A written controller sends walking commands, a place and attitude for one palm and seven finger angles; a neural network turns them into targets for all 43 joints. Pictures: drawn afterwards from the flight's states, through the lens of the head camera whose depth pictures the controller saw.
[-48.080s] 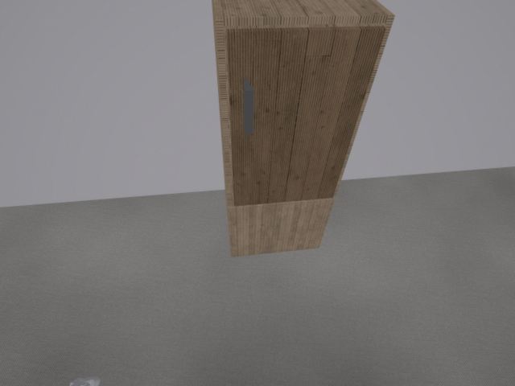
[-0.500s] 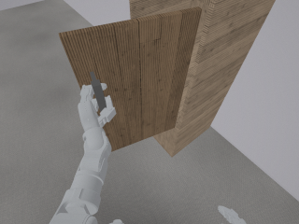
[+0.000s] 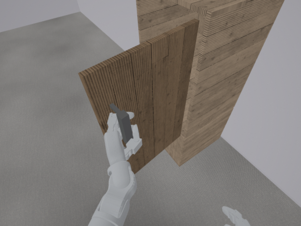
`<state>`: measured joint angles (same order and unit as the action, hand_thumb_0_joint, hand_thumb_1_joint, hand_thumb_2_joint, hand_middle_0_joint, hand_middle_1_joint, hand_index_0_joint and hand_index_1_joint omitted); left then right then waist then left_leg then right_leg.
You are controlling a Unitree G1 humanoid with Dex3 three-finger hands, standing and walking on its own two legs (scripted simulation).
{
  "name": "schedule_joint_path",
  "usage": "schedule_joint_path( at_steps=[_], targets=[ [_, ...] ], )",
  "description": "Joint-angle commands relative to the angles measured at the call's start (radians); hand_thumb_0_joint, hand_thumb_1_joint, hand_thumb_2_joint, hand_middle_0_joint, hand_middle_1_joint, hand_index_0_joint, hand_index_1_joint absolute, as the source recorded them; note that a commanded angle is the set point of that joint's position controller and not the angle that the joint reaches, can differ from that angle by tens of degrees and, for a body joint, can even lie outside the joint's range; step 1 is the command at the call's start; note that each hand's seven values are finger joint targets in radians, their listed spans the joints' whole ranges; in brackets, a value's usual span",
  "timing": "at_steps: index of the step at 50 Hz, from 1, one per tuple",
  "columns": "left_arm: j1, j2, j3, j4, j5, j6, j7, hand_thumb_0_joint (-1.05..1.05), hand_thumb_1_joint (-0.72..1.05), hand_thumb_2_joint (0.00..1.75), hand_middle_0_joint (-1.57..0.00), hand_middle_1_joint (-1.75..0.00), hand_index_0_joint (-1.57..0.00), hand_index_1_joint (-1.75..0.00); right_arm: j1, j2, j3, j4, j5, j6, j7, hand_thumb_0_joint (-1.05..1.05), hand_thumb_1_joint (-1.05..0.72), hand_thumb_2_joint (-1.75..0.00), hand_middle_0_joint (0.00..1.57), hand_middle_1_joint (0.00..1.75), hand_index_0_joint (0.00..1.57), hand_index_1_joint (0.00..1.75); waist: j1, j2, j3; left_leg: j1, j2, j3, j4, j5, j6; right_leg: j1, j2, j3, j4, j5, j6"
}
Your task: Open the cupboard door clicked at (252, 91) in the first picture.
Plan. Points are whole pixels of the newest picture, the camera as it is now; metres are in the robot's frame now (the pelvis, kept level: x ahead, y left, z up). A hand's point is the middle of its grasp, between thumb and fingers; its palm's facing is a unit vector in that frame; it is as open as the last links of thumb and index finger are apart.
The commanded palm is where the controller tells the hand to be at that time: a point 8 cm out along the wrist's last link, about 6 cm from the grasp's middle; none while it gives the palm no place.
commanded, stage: open thumb and fingers to let go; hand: left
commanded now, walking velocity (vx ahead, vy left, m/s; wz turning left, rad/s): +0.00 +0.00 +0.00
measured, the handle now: (121, 124) +0.37 +0.09 +0.08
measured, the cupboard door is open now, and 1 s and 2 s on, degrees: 97 96 99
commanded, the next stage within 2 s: slide the hand sideways off the handle in 0.82 s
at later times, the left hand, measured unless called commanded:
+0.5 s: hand (134, 137) +0.33 +0.05 +0.07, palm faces +0.29 -0.96 -0.01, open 12.3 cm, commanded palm +0.29 +0.09 +0.07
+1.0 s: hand (132, 140) +0.32 +0.05 +0.07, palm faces +0.16 -0.99 -0.05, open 15.2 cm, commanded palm +0.29 +0.09 +0.07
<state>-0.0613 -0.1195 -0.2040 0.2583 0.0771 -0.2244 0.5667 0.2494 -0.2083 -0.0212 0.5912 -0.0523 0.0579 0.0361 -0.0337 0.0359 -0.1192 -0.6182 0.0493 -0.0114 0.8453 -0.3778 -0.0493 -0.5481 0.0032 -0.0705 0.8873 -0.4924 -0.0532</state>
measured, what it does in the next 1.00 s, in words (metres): stands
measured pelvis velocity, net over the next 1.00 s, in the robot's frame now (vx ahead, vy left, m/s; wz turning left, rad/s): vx -0.02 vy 0.02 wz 0.01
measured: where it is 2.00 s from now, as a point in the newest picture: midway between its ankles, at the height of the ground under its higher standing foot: outside the picture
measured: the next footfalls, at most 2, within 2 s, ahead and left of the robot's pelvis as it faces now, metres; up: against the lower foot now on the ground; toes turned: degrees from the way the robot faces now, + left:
none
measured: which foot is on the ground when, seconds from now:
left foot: down 0.00-1.00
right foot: down 0.00-1.00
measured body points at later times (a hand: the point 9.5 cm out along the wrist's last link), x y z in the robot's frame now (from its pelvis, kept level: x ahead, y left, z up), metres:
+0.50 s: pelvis -0.01 +0.01 +0.00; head +0.02 -0.01 +0.44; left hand +0.31 +0.10 +0.08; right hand +0.15 -0.21 -0.12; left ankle +0.03 +0.16 -0.70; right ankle -0.03 -0.08 -0.70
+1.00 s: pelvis -0.02 +0.02 -0.01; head +0.01 +0.01 +0.44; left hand +0.31 +0.11 +0.07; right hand +0.14 -0.20 -0.12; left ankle +0.03 +0.16 -0.70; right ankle -0.03 -0.08 -0.70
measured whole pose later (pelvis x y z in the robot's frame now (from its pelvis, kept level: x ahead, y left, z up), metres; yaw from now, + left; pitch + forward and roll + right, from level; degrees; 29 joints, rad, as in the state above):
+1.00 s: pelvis -0.02 +0.02 -0.01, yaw +1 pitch +9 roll +0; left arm -0.20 -0.09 -0.22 0.38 0.10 -0.24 0.47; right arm 0.21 -0.18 0.00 0.60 -0.04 0.05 0.03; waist -0.02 0.03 -0.11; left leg -0.69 0.03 -0.02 0.91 -0.37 -0.02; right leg -0.60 -0.02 -0.07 0.93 -0.48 -0.03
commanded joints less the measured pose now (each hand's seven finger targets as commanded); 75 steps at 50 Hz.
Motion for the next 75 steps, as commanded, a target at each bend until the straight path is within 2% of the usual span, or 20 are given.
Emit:
schedule_joint_path(
  at_steps=[1, 5, 11, 20, 22, 33, 40, 46, 47, 48, 49, 51, 52, 54, 56, 60, 64, 71, 73, 75],
  targets=[
    [-0.369, -0.008, 0.047, -0.173, 0.011, -0.048, 0.021, 0.00, 0.83, 0.87, -0.40, -1.34, -0.40, -1.34, -0.123, -0.068, -0.018, -0.117, -0.004, -0.049, -0.025, 0.00, -0.90, -0.90, 0.20, 0.30, 0.20, 0.30, -0.011, -0.174, -0.162, 0.107, -0.062, 0.013, -0.024, 0.136, 0.062, 0.051, -0.043, 0.109, -0.229, 0.338, 0.064],
    [-0.354, -0.058, 0.015, -0.129, 0.016, -0.052, 0.013, 0.00, 0.55, 0.75, -0.38, -1.31, -0.38, -1.31, -0.127, -0.060, -0.018, -0.111, -0.009, -0.047, -0.026, 0.00, -0.90, -0.90, 0.20, 0.30, 0.20, 0.30, -0.003, -0.129, -0.221, 0.127, -0.063, 0.015, -0.025, 0.164, 0.061, 0.055, -0.040, 0.090, -0.193, 0.388, 0.059],
    [-0.342, -0.061, 0.011, -0.115, 0.007, -0.059, -0.015, 0.00, 0.13, 0.57, -0.35, -1.27, -0.35, -1.27, -0.111, -0.066, -0.023, -0.120, -0.004, -0.041, -0.019, 0.00, -0.90, -0.90, 0.20, 0.30, 0.20, 0.30, 0.003, -0.172, -0.240, 0.125, -0.062, 0.012, -0.022, 0.203, 0.060, 0.081, -0.035, 0.074, -0.169, 0.473, 0.060],
    [-0.353, -0.100, -0.025, -0.121, 0.021, -0.056, 0.001, 0.00, -0.50, 0.30, -0.30, -1.20, -0.30, -1.20, -0.121, -0.061, -0.022, -0.132, -0.003, -0.044, -0.011, 0.00, -0.90, -0.90, 0.20, 0.30, 0.20, 0.30, 0.001, -0.118, -0.229, 0.136, -0.058, 0.015, -0.016, 0.197, 0.061, 0.036, -0.021, 0.052, -0.156, 0.401, 0.044],
    [-0.344, -0.101, -0.023, -0.126, 0.022, -0.053, 0.004, 0.00, -0.50, 0.30, -0.30, -1.20, -0.30, -1.20, -0.120, -0.062, -0.024, -0.134, -0.002, -0.045, -0.011, 0.00, -0.90, -0.90, 0.20, 0.30, 0.20, 0.30, 0.004, -0.124, -0.240, 0.144, -0.054, 0.015, -0.021, 0.208, 0.061, 0.039, -0.015, 0.043, -0.152, 0.396, 0.040],
    [-0.419, -0.114, -0.028, -0.091, 0.025, -0.033, 0.036, 0.00, -0.50, 0.30, -0.21, -0.65, -0.21, -0.65, -0.124, -0.064, -0.019, -0.119, -0.003, -0.051, -0.013, 0.00, -0.90, -0.90, 0.20, 0.30, 0.20, 0.30, -0.004, -0.114, -0.212, 0.134, -0.052, 0.008, -0.031, 0.163, 0.059, -0.004, -0.002, 0.026, -0.158, 0.269, 0.027],
    [-0.442, -0.135, -0.034, -0.075, 0.019, -0.030, 0.042, 0.00, -0.50, 0.30, -0.15, -0.30, -0.15, -0.30, -0.121, -0.062, -0.020, -0.115, -0.004, -0.055, -0.011, 0.00, -0.90, -0.90, 0.20, 0.30, 0.20, 0.30, -0.005, -0.126, -0.225, 0.140, -0.051, 0.007, -0.033, 0.166, 0.059, -0.004, 0.003, 0.020, -0.156, 0.263, 0.026],
    [-0.494, -0.138, -0.028, -0.029, 0.021, -0.027, 0.053, 0.00, -0.50, 0.30, -0.15, -0.30, -0.15, -0.30, -0.130, -0.064, -0.017, -0.102, -0.003, -0.060, -0.011, 0.00, -0.90, -0.90, 0.20, 0.30, 0.20, 0.30, -0.011, -0.132, -0.196, 0.127, -0.051, -0.003, -0.038, 0.122, 0.058, -0.038, 0.006, 0.013, -0.159, 0.195, 0.024],
    [-0.460, -0.035, -0.240, -0.046, 0.139, -0.072, -0.157, 0.00, -0.50, 0.30, -0.15, -0.30, -0.15, -0.30, -0.048, -0.091, -0.020, -0.087, 0.001, -0.044, -0.009, 0.00, -0.90, -0.90, 0.20, 0.30, 0.20, 0.30, -0.098, -0.157, -0.147, 0.152, -0.050, -0.001, -0.036, 0.132, 0.075, -0.084, 0.003, 0.041, -0.149, 0.280, 0.026],
    [-0.515, 0.028, -0.166, -0.104, 0.099, -0.126, -0.269, 0.00, -0.50, 0.30, -0.15, -0.30, -0.15, -0.30, -0.036, -0.090, -0.028, -0.119, 0.011, -0.044, -0.015, 0.00, -0.90, -0.90, 0.20, 0.30, 0.20, 0.30, -0.068, -0.137, -0.215, 0.151, -0.057, -0.004, -0.023, 0.156, 0.082, -0.050, -0.004, 0.044, -0.135, 0.330, 0.021],
    [-0.509, 0.044, -0.175, -0.139, 0.077, -0.159, -0.356, 0.00, -0.50, 0.30, -0.15, -0.30, -0.15, -0.30, -0.043, -0.093, -0.027, -0.137, 0.018, -0.049, -0.020, 0.00, -0.90, -0.90, 0.20, 0.30, 0.20, 0.30, -0.059, -0.092, -0.268, 0.179, -0.061, -0.002, -0.017, 0.163, 0.084, -0.032, -0.005, 0.050, -0.122, 0.346, 0.020],
    [-0.467, 0.043, -0.196, -0.141, -0.004, -0.175, -0.514, 0.00, -0.50, 0.30, -0.15, -0.30, -0.15, -0.30, -0.033, -0.101, -0.018, -0.162, 0.038, -0.058, -0.027, 0.00, -0.90, -0.90, 0.20, 0.30, 0.20, 0.30, -0.069, -0.033, -0.282, 0.226, -0.065, -0.006, -0.022, 0.159, 0.085, -0.037, -0.002, 0.041, -0.123, 0.335, 0.018],
    [-0.447, 0.039, -0.167, -0.124, -0.067, -0.165, -0.556, 0.00, -0.50, 0.30, -0.15, -0.30, -0.15, -0.30, -0.048, -0.097, -0.011, -0.174, 0.052, -0.063, -0.032, 0.00, -0.90, -0.90, 0.20, 0.30, 0.20, 0.30, -0.061, -0.038, -0.252, 0.228, -0.061, -0.011, -0.032, 0.129, 0.080, -0.049, 0.002, 0.033, -0.139, 0.294, 0.021],
    [-0.456, 0.030, -0.102, -0.094, -0.169, -0.126, -0.567, 0.00, -0.50, 0.30, -0.15, -0.30, -0.15, -0.30, -0.067, -0.101, 0.002, -0.177, 0.066, -0.071, -0.042, 0.00, -0.90, -0.90, 0.20, 0.30, 0.20, 0.30, -0.056, -0.077, -0.177, 0.205, -0.058, -0.017, -0.065, 0.054, 0.073, -0.056, 0.011, 0.020, -0.175, 0.202, 0.029],
    [-0.407, 0.045, -0.041, -0.087, -0.204, -0.100, -0.529, 0.00, -0.50, 0.30, -0.15, -0.30, -0.15, -0.30, -0.076, -0.107, 0.003, -0.184, 0.068, -0.079, -0.040, 0.00, -0.90, -0.90, 0.20, 0.30, 0.20, 0.30, -0.025, -0.108, -0.159, 0.192, -0.059, -0.018, -0.090, 0.041, 0.069, -0.034, 0.015, 0.015, -0.187, 0.164, 0.030],
    [-0.338, 0.052, -0.028, -0.105, -0.144, -0.104, -0.459, 0.00, -0.50, 0.30, -0.15, -0.30, -0.15, -0.30, -0.059, -0.107, -0.002, -0.198, 0.057, -0.081, -0.016, 0.00, -0.90, -0.90, 0.20, 0.30, 0.20, 0.30, -0.008, -0.116, -0.145, 0.175, -0.057, -0.013, -0.095, 0.057, 0.067, -0.039, 0.012, 0.006, -0.162, 0.170, 0.030],
    [-0.226, 0.101, -0.009, -0.174, -0.092, -0.138, -0.450, 0.00, -0.50, 0.30, -0.15, -0.30, -0.15, -0.30, -0.066, -0.104, -0.010, -0.228, 0.050, -0.074, 0.000, 0.00, -0.90, -0.90, 0.20, 0.30, 0.20, 0.30, 0.021, -0.091, -0.165, 0.165, -0.055, 0.003, -0.088, 0.073, 0.066, -0.022, 0.010, 0.016, -0.144, 0.184, 0.023],
    [-0.132, 0.165, 0.029, -0.319, -0.106, -0.136, -0.470, 0.00, -0.50, 0.30, -0.15, -0.30, -0.15, -0.30, -0.087, -0.101, -0.007, -0.255, 0.055, -0.070, -0.014, 0.00, -0.90, -0.90, 0.20, 0.30, 0.20, 0.30, 0.030, -0.082, -0.169, 0.163, -0.053, 0.013, -0.086, 0.082, 0.068, 0.015, 0.012, 0.032, -0.151, 0.199, 0.024],
    [-0.058, 0.137, 0.008, -0.339, -0.121, -0.127, -0.480, 0.00, -0.50, 0.30, -0.15, -0.30, -0.15, -0.30, -0.091, -0.095, -0.003, -0.261, 0.058, -0.075, -0.013, 0.00, -0.90, -0.90, 0.20, 0.30, 0.20, 0.30, 0.025, -0.067, -0.154, 0.172, -0.050, 0.018, -0.085, 0.089, 0.067, 0.004, 0.012, 0.027, -0.153, 0.218, 0.029],
    [-0.037, 0.159, 0.020, -0.363, -0.129, -0.121, -0.490, 0.00, -0.50, 0.30, -0.15, -0.30, -0.15, -0.30, -0.088, -0.099, -0.004, -0.261, 0.060, -0.080, -0.017, 0.00, -0.90, -0.90, 0.20, 0.30, 0.20, 0.30, 0.019, -0.087, -0.145, 0.164, -0.050, 0.013, -0.081, 0.089, 0.067, 0.002, 0.015, 0.025, -0.150, 0.222, 0.031]
  ],
)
